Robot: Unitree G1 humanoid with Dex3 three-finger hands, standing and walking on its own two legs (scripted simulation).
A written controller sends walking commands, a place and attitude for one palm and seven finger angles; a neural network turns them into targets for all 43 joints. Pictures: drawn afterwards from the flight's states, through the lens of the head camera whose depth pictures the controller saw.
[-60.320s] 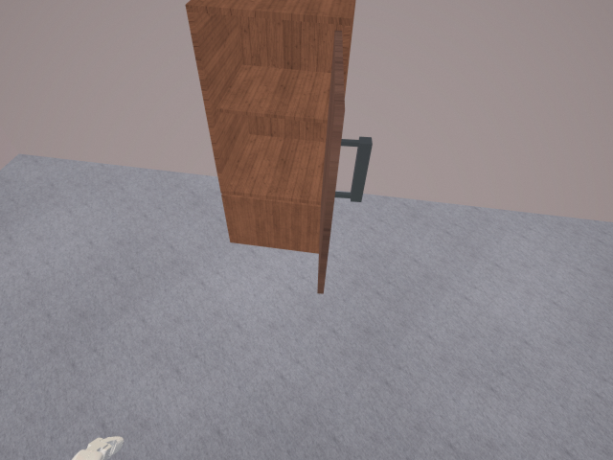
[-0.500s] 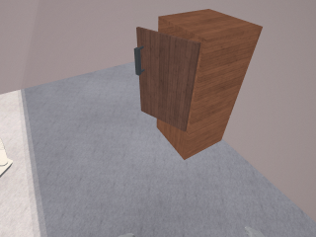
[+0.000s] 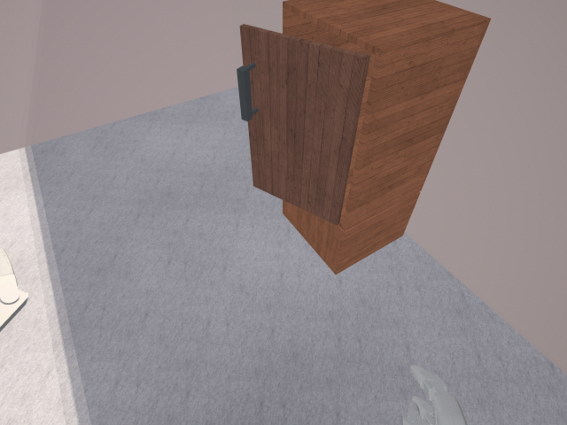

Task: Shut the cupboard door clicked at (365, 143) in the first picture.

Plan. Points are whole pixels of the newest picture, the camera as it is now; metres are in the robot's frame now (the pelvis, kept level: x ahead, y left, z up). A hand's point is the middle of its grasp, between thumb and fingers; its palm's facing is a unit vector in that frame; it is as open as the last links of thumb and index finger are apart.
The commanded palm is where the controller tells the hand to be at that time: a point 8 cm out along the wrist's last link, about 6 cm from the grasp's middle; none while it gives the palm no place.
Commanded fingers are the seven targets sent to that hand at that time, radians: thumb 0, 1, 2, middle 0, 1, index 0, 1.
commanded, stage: stop stepping back and stand still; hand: left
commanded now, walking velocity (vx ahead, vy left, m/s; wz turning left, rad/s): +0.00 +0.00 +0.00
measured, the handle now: (249, 92) +1.00 +0.14 -0.02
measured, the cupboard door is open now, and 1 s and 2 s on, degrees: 24 24 24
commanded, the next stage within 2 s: let the arm hang, fingers relaxed in 1.08 s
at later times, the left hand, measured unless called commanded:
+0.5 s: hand (18, 296) +0.21 +0.28 +0.16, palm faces +0.35 -0.79 -0.50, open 7.4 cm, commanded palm +0.15 +0.32 +0.19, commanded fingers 0.00 0.90 0.90 -0.20 -0.30 -0.20 -0.30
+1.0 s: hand out of the picture +0.15 +0.30 +0.17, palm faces +0.45 -0.78 -0.44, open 7.4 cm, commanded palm +0.08 +0.34 +0.19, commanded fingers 0.00 0.90 0.90 -0.20 -0.30 -0.20 -0.30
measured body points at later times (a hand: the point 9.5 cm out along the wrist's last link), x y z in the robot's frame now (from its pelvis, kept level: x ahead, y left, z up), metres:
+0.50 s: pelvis +0.00 +0.03 +0.01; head +0.01 +0.03 +0.46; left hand +0.19 +0.32 +0.19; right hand +0.16 -0.21 -0.07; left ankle +0.01 +0.14 -0.73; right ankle -0.04 -0.09 -0.73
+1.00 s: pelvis -0.05 +0.04 +0.01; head -0.06 +0.04 +0.46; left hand +0.12 +0.34 +0.20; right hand +0.09 -0.20 -0.08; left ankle +0.01 +0.14 -0.73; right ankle -0.05 -0.09 -0.73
